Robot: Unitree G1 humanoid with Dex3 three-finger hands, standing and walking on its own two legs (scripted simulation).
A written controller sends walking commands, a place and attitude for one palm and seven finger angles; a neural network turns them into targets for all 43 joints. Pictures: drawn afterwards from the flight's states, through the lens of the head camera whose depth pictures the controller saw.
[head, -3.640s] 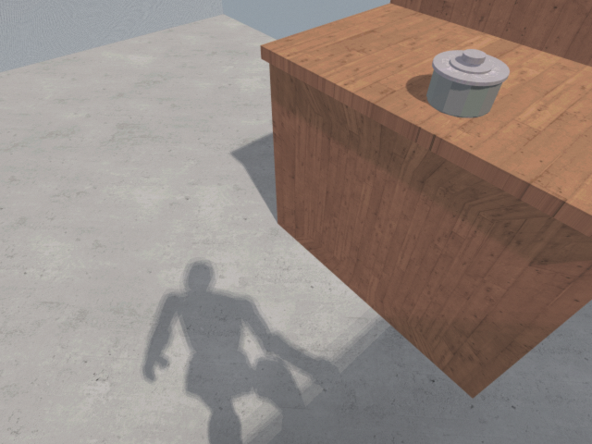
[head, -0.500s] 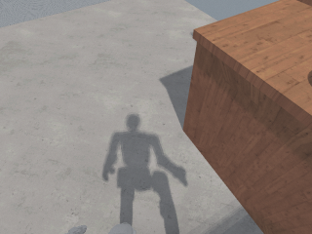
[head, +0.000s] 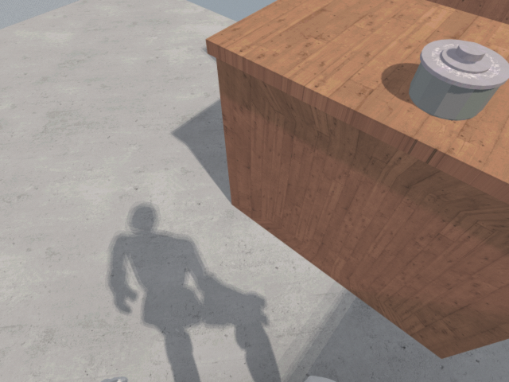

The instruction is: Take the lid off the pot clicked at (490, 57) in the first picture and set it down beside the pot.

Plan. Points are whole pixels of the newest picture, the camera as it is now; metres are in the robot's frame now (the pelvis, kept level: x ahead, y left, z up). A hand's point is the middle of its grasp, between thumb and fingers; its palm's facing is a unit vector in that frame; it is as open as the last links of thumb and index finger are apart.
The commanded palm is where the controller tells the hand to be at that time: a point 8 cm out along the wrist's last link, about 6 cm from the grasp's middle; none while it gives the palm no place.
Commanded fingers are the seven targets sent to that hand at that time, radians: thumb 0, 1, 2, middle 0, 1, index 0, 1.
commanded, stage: turn to face it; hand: left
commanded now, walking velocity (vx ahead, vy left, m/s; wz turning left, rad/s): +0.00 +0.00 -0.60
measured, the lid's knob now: (470, 51) +0.67 -0.37 +0.16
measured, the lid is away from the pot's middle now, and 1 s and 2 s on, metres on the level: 0.00 0.00 0.00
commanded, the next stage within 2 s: take the last steps up to it in 1.06 s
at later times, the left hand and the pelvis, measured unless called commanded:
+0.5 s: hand out of the picture +0.12 +0.18 -0.16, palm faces -0.21 -0.95 -0.23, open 7.3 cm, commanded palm none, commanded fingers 0.00 0.90 0.90 -0.20 -0.30 -0.20 -0.30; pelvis -0.01 +0.00 +0.00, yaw -16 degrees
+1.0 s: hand (209, 362) +0.17 +0.09 -0.15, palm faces -0.50 -0.82 -0.28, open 7.3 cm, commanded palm none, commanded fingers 0.00 0.90 0.90 -0.20 -0.30 -0.20 -0.30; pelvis -0.02 -0.02 +0.00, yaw -32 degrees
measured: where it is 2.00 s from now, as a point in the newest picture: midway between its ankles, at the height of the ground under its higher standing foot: outside the picture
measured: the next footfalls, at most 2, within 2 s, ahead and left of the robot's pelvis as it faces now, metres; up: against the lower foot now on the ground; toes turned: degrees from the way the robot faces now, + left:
right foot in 0.04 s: +0.04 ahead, -0.12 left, +0.00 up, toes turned -7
left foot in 0.52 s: +0.06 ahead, +0.11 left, +0.00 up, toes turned -15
